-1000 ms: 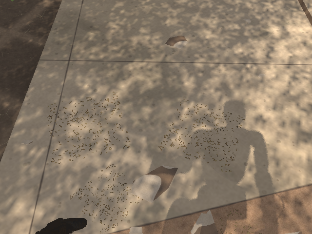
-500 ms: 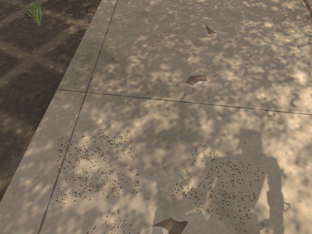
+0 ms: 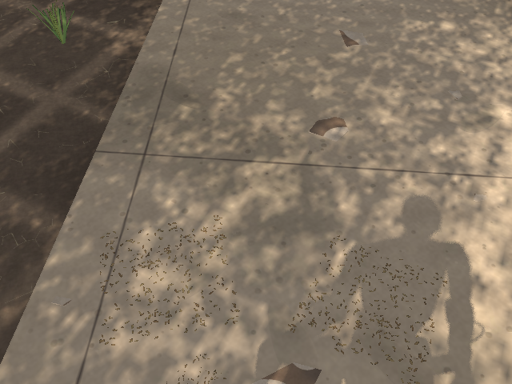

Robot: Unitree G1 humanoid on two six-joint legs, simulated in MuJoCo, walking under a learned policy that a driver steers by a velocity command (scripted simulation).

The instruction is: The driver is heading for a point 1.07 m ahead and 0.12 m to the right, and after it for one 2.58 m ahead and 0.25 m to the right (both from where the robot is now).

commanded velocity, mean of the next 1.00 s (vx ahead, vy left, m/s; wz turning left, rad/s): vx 0.21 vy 0.00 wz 0.00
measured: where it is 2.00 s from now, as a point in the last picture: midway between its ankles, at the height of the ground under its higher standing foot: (254, 293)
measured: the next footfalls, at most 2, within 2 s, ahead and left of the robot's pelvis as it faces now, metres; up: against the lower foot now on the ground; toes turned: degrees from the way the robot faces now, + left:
left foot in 0.70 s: +0.10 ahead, +0.16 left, +0.00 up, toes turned +4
right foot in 1.20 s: +0.48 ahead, -0.07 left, +0.00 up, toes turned -3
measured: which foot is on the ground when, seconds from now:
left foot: down 0.00-0.42, up 0.44-0.68, down 0.70-1.00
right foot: down 0.00-0.70, up 0.72-1.00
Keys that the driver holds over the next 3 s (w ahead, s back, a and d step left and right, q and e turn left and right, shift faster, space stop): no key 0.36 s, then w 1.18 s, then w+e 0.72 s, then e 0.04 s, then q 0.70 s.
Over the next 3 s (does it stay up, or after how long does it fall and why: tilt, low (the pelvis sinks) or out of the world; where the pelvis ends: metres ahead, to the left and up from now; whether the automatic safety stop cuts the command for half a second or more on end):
stays up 1.08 -0.05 0.00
